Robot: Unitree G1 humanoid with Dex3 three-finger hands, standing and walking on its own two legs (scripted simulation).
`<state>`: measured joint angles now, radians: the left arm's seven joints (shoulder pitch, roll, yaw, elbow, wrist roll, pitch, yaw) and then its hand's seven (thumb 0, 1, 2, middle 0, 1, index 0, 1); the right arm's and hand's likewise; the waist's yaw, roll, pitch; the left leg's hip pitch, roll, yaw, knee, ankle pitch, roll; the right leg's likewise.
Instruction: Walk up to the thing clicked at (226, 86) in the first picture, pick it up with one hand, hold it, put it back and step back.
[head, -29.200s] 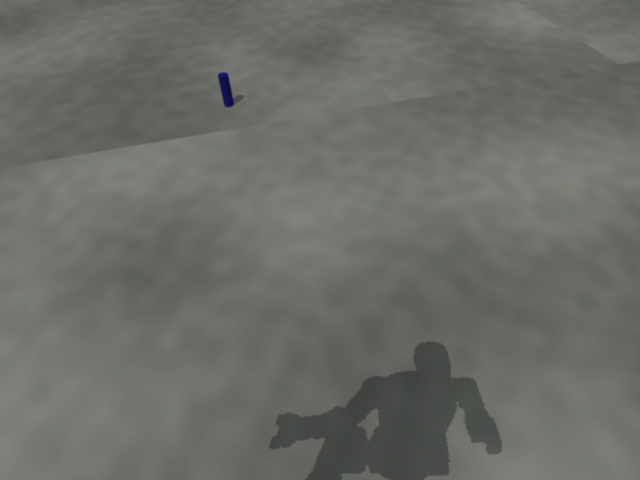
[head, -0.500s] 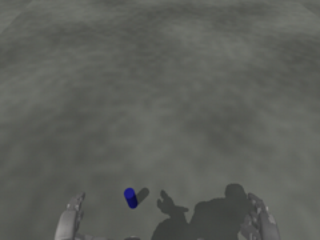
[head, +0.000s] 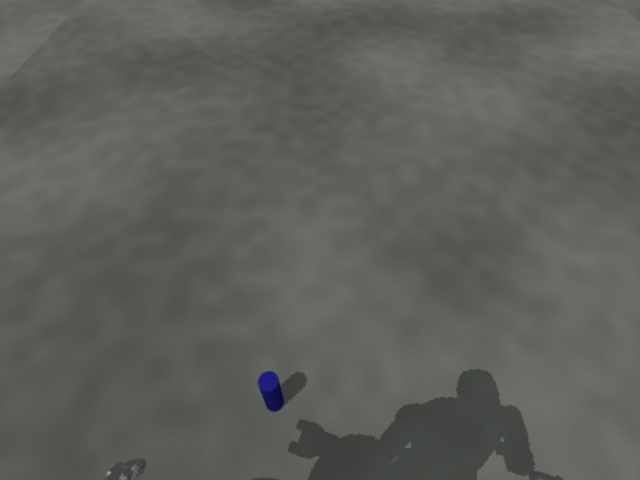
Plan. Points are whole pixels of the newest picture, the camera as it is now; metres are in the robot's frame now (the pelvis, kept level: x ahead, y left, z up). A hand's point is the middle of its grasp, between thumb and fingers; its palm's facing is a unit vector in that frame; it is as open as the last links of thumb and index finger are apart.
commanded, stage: stand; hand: left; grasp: from the side
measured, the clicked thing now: (271, 392) +0.42 +0.18 -0.66
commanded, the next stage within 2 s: step back in 1.84 s
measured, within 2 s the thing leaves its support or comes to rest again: neither
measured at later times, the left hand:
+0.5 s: hand out of the picture +0.04 +0.25 -0.13, palm faces +0.00 -0.94 -0.35, open 7.4 cm
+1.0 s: hand out of the picture +0.05 +0.24 -0.13, palm faces -0.01 -0.94 -0.34, open 7.3 cm
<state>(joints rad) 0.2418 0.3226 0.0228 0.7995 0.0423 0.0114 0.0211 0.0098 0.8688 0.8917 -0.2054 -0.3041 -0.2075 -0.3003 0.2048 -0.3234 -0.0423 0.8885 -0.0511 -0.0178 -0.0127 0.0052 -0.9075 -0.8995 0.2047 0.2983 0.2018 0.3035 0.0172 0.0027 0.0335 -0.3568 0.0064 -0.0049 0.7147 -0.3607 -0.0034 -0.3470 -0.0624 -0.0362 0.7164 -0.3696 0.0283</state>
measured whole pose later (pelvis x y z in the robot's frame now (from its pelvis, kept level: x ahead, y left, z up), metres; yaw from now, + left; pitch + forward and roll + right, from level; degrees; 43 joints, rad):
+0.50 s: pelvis -0.01 +0.00 +0.03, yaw +1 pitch -4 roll +0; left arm 0.15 0.31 0.00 1.13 0.03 -0.01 0.01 0.01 0.91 0.90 -0.21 -0.30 -0.21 -0.30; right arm 0.14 -0.31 -0.01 1.12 -0.02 0.00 -0.01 0.00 -0.91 -0.90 0.20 0.30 0.20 0.30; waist 0.02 0.02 0.06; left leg -0.15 0.00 -0.01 0.39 -0.18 -0.01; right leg -0.13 -0.06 -0.05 0.39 -0.19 0.03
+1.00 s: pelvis -0.01 -0.01 +0.03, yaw +0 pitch -3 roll +0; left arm 0.12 0.32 0.00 1.17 0.02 -0.01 0.01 0.01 0.91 0.90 -0.21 -0.30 -0.21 -0.30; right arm 0.13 -0.34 -0.01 1.16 -0.02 0.00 0.00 0.00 -0.91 -0.90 0.20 0.30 0.20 0.30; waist 0.01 0.02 0.06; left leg -0.13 0.01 -0.01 0.35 -0.16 -0.02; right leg -0.12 -0.05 -0.05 0.35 -0.17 0.02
